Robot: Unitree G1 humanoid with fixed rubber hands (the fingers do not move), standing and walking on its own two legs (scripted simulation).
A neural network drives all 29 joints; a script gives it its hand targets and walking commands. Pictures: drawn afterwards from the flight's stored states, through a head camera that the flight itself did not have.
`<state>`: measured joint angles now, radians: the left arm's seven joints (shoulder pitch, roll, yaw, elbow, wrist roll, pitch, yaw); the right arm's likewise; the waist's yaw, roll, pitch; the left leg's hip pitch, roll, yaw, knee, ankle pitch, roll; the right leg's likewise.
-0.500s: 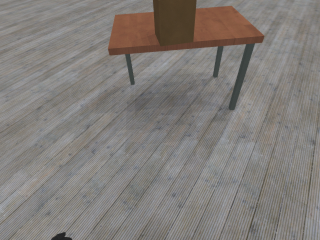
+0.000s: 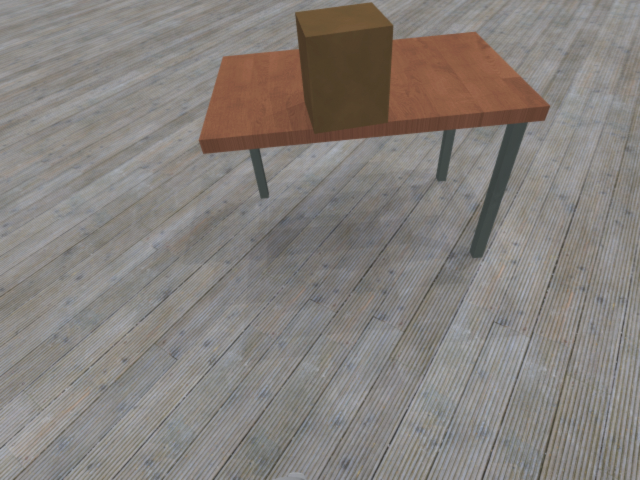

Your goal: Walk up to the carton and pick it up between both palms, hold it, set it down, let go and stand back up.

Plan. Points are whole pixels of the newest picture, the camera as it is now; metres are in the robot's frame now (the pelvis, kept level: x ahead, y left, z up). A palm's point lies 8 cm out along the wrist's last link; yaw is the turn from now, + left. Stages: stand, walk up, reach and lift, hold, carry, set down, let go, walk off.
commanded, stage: walk up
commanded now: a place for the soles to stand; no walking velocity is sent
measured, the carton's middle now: (342, 68) +1.14 +0.00 +0.03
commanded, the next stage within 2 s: none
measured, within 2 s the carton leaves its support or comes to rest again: neither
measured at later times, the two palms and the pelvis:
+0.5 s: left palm (134, 399) +0.29 +0.33 -0.10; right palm (562, 451) +0.22 -0.29 -0.12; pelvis +0.19 +0.02 -0.02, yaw +1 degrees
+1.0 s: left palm (195, 323) +0.39 +0.25 -0.06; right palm (557, 312) +0.44 -0.36 -0.12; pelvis +0.36 -0.07 +0.00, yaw +0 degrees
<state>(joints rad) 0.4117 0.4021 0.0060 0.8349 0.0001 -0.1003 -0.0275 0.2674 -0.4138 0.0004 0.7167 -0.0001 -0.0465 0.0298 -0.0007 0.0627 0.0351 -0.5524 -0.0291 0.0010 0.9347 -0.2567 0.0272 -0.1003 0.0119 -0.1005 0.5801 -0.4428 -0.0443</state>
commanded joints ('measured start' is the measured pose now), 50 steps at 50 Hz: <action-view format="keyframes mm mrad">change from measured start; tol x32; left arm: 1 -89 293 128 -117 15 -10 22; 50 -78 257 131 -86 3 -19 33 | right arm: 1 -126 -172 -97 -87 -19 -25 30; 5 336 -284 -162 60 -24 -48 -5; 50 90 -176 -105 10 0 30 0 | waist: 1 45 -228 113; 6 -119 235 -237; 26 -76 -9 201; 33 190 -384 -231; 50 10 -170 75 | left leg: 1 -89 75 30 -283 33 34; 5 675 86 -179 -393 -116 112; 8 543 377 -926 -782 -596 218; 27 437 290 -541 -611 127 144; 32 38 130 -193 -78 444 96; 34 -206 -107 -94 348 -248 13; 50 -92 27 -97 141 109 -10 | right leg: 1 67 -294 154 -203 499 -87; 4 -183 -253 99 251 582 -77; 8 -594 -9 185 737 -56 -15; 27 -669 -129 142 313 113 11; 32 146 -65 113 -6 106 -55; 35 373 -487 841 -338 -178 -100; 41 60 -242 236 -205 719 155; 50 -45 -274 180 -335 292 85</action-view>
